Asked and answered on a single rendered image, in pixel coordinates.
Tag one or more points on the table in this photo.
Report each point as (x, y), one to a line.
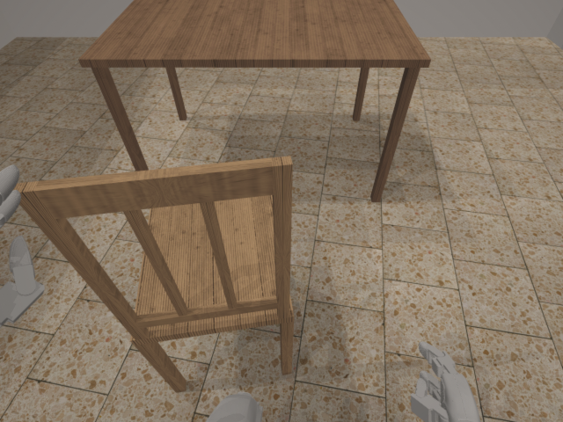
(259, 34)

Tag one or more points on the right robot hand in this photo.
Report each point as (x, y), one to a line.
(451, 398)

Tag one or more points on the chair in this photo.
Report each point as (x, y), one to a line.
(216, 248)

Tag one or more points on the robot left thigh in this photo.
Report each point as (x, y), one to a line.
(237, 408)

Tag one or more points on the left robot hand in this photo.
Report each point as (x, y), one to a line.
(16, 298)

